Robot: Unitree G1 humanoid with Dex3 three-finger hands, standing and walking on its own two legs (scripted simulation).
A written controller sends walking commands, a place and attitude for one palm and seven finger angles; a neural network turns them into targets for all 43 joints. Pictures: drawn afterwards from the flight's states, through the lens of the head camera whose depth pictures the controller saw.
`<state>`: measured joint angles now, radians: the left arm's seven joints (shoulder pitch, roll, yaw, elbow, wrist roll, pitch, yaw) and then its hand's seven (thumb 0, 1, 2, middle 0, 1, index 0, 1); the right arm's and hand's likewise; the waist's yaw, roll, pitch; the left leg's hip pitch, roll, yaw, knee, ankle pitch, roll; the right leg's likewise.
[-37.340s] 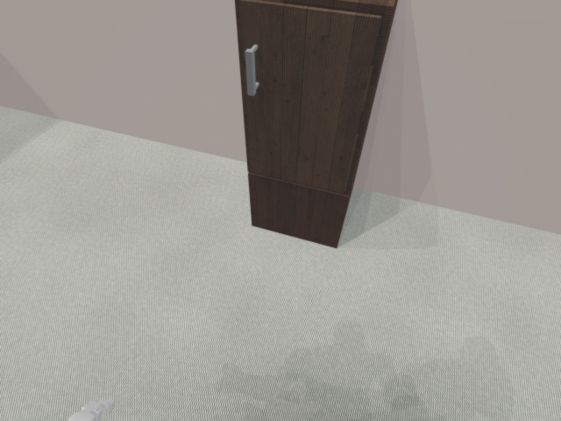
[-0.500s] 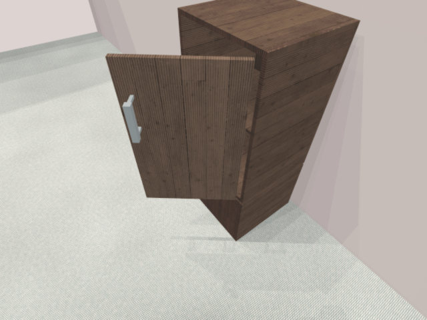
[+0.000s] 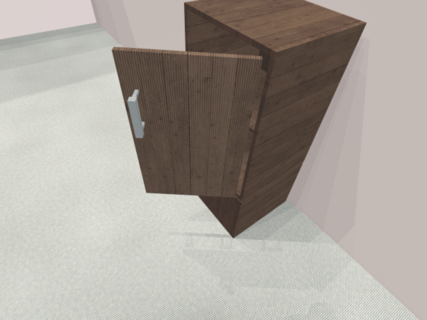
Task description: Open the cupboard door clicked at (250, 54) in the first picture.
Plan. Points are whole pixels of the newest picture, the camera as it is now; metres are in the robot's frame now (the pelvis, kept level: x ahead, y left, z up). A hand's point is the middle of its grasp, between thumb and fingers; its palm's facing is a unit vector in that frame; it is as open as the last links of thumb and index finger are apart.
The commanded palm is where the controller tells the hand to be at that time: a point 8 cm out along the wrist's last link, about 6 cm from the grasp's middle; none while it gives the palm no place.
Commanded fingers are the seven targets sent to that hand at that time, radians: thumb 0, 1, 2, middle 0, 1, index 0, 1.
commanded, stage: look again from close up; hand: left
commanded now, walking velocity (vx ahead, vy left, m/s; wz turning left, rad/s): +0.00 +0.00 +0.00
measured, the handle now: (137, 114) +0.63 +0.25 +0.02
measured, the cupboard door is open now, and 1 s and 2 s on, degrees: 52 52 52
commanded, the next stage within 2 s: shuffle to correct the standing spot in 0.30 s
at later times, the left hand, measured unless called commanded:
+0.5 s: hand out of the picture +0.00 +0.16 -0.18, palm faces +0.02 -0.99 -0.15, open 7.4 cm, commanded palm none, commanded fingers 0.00 0.90 0.90 -0.20 -0.30 -0.20 -0.30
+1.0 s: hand out of the picture +0.10 +0.22 -0.18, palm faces +0.02 -0.99 -0.16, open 7.3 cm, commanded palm none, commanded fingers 0.00 0.90 0.90 -0.20 -0.30 -0.20 -0.30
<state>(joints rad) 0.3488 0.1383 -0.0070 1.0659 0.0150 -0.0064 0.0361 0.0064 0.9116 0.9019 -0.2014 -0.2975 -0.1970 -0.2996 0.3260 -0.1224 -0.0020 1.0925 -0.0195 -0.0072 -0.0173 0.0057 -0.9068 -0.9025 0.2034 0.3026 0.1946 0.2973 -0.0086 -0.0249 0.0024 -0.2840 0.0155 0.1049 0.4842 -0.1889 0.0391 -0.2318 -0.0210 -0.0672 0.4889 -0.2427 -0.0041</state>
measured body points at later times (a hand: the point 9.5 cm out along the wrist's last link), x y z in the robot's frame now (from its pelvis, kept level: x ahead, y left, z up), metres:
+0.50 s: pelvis +0.02 +0.01 +0.00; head +0.02 +0.02 +0.45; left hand +0.00 +0.22 -0.16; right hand +0.01 -0.21 -0.15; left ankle +0.05 +0.09 -0.74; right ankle +0.01 -0.12 -0.74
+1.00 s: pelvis +0.09 +0.06 +0.01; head +0.12 +0.08 +0.45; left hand +0.10 +0.27 -0.17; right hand +0.05 -0.14 -0.14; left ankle +0.06 +0.09 -0.74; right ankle +0.09 -0.08 -0.68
